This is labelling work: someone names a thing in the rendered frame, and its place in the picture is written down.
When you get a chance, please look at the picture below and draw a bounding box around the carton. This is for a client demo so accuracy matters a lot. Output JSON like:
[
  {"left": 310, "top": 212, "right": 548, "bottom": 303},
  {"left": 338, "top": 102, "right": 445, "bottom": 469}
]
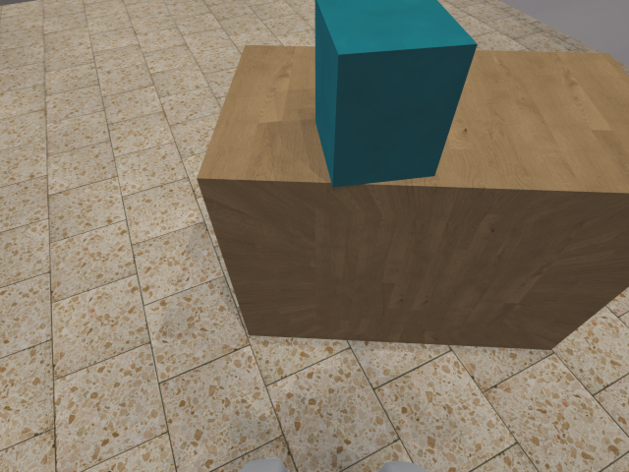
[{"left": 315, "top": 0, "right": 477, "bottom": 188}]

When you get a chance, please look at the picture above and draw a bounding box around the pedestal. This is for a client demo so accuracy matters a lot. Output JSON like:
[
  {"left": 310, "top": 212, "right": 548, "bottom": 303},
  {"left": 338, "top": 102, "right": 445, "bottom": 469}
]
[{"left": 197, "top": 45, "right": 629, "bottom": 350}]

